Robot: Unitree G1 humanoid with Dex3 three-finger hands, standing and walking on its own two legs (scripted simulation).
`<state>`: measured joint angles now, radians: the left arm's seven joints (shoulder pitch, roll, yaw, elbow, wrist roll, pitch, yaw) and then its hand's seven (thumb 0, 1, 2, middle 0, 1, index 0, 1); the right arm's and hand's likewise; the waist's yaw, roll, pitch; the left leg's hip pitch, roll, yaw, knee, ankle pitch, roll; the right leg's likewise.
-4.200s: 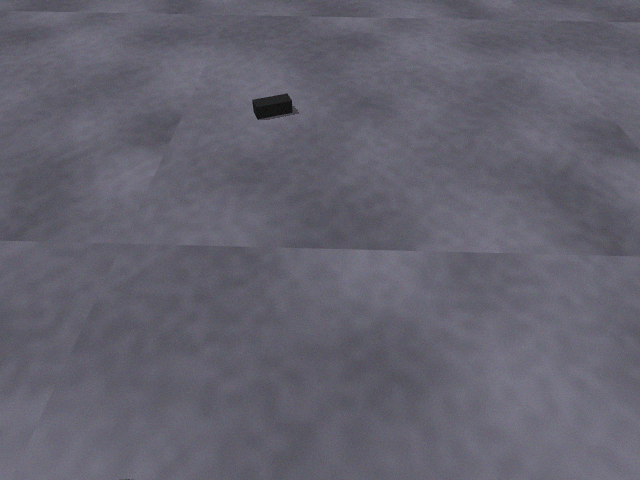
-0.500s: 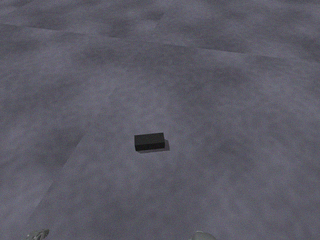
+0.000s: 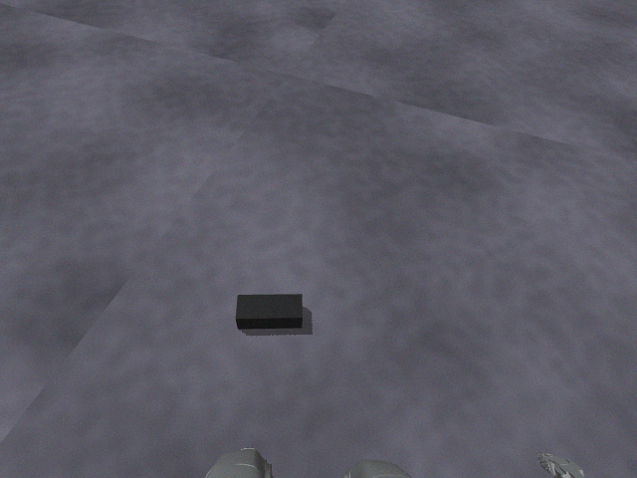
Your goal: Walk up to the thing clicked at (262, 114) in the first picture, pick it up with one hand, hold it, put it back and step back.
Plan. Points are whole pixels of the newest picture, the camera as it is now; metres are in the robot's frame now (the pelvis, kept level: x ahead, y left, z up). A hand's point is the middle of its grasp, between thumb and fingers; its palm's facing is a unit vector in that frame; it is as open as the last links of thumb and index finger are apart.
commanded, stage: walk up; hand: left
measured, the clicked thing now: (270, 311) +0.67 +0.15 -0.71
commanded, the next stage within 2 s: none
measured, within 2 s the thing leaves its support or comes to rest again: neither
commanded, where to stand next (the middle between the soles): +0.34 -0.10 m, yaw +3 degrees
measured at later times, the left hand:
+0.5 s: hand (204, 423) +0.19 +0.17 -0.11, palm faces +0.04 -0.91 -0.41, open 7.4 cm
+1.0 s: hand (234, 344) +0.32 +0.15 -0.14, palm faces +0.04 -0.92 -0.40, open 7.4 cm
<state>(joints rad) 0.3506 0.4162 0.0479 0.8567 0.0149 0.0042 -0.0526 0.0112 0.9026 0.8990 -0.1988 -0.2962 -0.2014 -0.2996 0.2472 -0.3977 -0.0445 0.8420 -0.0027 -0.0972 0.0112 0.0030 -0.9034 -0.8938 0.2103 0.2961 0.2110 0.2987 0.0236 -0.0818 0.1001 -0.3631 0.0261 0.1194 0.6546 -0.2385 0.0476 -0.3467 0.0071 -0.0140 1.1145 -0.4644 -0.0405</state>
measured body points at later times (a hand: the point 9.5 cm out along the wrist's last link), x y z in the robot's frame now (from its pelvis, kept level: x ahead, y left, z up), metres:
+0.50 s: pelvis +0.16 -0.12 +0.01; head +0.18 -0.14 +0.46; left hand +0.19 +0.21 -0.08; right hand +0.24 -0.44 -0.11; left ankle +0.21 +0.01 -0.67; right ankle +0.18 -0.23 -0.72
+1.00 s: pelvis +0.27 -0.13 +0.00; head +0.29 -0.12 +0.45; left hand +0.31 +0.20 -0.11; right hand +0.40 -0.44 -0.11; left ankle +0.32 +0.00 -0.72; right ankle +0.35 -0.26 -0.72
